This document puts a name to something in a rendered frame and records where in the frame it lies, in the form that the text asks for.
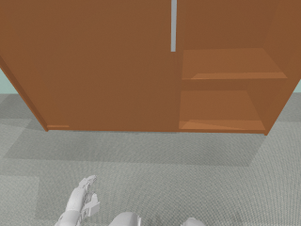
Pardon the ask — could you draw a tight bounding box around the robot left thigh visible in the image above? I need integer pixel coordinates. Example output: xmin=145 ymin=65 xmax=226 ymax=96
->
xmin=109 ymin=212 xmax=142 ymax=226

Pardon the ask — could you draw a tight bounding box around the wardrobe door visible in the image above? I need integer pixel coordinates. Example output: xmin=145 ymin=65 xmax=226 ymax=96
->
xmin=0 ymin=0 xmax=187 ymax=130
xmin=0 ymin=6 xmax=68 ymax=125

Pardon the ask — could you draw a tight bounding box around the robot left hand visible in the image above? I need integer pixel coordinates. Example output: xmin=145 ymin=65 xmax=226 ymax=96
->
xmin=65 ymin=175 xmax=100 ymax=219

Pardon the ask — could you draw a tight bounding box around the robot left forearm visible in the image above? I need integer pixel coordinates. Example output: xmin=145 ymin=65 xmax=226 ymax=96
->
xmin=55 ymin=210 xmax=82 ymax=226

